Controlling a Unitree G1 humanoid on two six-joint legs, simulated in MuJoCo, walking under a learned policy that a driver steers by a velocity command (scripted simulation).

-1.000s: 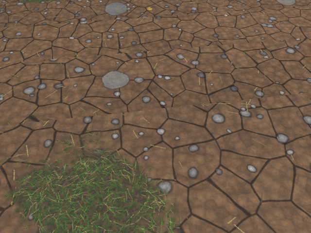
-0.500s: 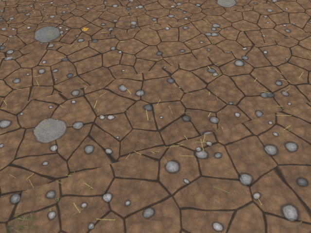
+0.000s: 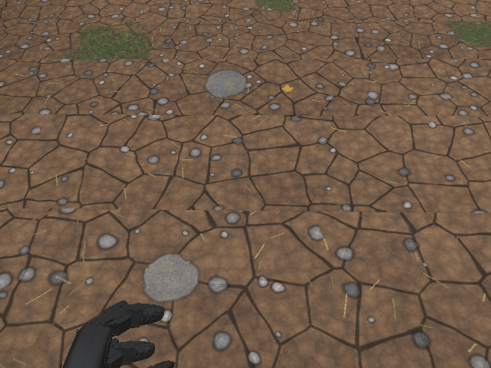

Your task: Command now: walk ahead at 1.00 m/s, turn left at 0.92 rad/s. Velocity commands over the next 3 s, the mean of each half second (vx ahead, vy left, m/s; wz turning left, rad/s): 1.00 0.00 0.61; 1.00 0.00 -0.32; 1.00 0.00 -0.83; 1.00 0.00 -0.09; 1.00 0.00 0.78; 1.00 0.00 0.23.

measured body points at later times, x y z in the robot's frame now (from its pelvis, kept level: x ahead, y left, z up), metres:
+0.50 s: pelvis +0.44 -0.04 -0.03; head +0.47 -0.03 +0.41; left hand +0.20 +0.17 -0.14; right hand +0.79 -0.16 -0.07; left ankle +0.61 +0.12 -0.72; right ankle +0.27 -0.22 -0.73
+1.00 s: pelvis +0.93 +0.05 -0.21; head +0.95 +0.04 +0.24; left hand +1.04 +0.35 -0.31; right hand +0.96 -0.22 -0.35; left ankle +0.69 +0.13 -0.78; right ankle +1.03 +0.03 -0.89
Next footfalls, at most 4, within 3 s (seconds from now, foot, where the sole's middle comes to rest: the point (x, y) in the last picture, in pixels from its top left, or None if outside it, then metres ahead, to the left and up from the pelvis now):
0.16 right None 0.31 -0.21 -0.77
0.62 left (212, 341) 0.66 0.10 -0.93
0.96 right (227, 230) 1.07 0.04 -0.93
1.44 left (194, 176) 1.51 0.18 -1.09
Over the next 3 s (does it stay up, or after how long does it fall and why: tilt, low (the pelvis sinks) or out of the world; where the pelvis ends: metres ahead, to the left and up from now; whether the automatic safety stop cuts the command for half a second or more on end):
stays up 2.79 -0.17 -0.57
